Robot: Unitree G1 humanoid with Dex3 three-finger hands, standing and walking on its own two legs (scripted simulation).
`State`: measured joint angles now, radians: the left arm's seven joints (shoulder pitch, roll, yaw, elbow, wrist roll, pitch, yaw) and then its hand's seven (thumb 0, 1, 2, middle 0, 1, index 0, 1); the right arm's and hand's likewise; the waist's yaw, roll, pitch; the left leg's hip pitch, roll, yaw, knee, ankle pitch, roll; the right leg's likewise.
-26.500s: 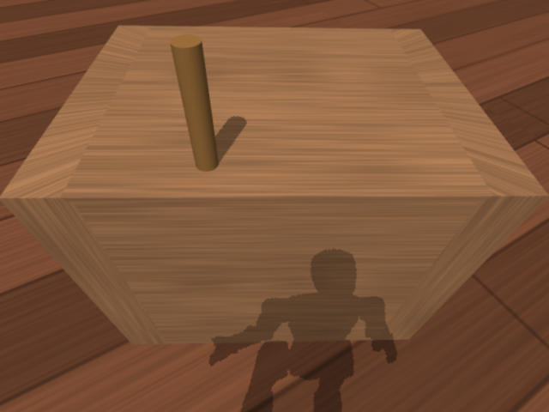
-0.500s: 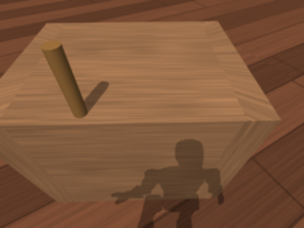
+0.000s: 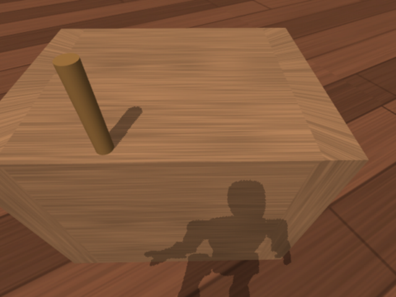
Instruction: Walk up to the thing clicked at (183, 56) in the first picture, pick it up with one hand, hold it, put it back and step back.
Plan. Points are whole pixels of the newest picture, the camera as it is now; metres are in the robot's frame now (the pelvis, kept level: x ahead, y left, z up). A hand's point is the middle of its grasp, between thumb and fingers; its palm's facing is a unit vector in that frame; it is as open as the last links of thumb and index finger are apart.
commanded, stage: stand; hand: left
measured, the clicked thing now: (88, 111) +0.46 +0.23 +0.14
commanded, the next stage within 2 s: none
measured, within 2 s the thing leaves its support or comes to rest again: neither
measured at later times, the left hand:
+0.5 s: hand out of the picture +0.07 +0.26 -0.15, palm faces -0.03 -0.93 -0.36, open 8.0 cm
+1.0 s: hand out of the picture +0.07 +0.26 -0.16, palm faces -0.03 -0.93 -0.35, open 7.4 cm
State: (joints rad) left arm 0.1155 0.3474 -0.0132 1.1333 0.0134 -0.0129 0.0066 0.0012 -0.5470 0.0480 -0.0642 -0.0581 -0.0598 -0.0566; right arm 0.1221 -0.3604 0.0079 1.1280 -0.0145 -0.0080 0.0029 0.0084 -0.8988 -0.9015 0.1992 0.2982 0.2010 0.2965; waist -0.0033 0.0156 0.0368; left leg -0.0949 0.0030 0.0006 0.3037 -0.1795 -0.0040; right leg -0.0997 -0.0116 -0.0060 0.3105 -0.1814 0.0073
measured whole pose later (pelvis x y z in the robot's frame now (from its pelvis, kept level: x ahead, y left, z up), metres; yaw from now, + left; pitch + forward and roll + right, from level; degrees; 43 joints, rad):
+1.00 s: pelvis +0.00 +0.00 +0.00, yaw +0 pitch -2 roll +0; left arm 0.12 0.35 -0.01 1.13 0.01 -0.01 0.00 0.01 0.91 0.90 -0.20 -0.30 -0.20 -0.30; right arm 0.12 -0.36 0.01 1.13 -0.01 -0.01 0.00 0.01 -0.90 -0.90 0.20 0.30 0.20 0.30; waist 0.00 0.01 0.04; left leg -0.09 0.00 0.00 0.31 -0.18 0.00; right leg -0.09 -0.01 -0.01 0.30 -0.18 0.01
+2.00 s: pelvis +0.00 +0.00 +0.00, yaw +0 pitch -2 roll +0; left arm 0.12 0.35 -0.01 1.12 0.01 -0.01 0.00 0.01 0.91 0.90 -0.20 -0.30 -0.20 -0.30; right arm 0.12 -0.36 0.00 1.13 -0.01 -0.01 0.00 0.01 -0.90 -0.90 0.20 0.30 0.20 0.30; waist 0.00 0.01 0.05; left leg -0.09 0.00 0.00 0.30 -0.18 0.00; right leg -0.09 -0.02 -0.01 0.30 -0.18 0.01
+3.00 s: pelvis -0.10 +0.05 -0.02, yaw +1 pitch -1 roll -1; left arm 0.03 0.41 0.06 0.88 0.01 0.07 0.03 0.01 0.91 0.90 -0.20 -0.30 -0.20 -0.30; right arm 0.18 -0.36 -0.05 0.94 -0.04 0.04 0.00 0.01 -0.90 -0.90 0.20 0.30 0.20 0.30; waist -0.02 -0.06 0.20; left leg -0.30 -0.02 -0.02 0.66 -0.33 0.04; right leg -0.51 0.12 0.17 1.18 -0.53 -0.02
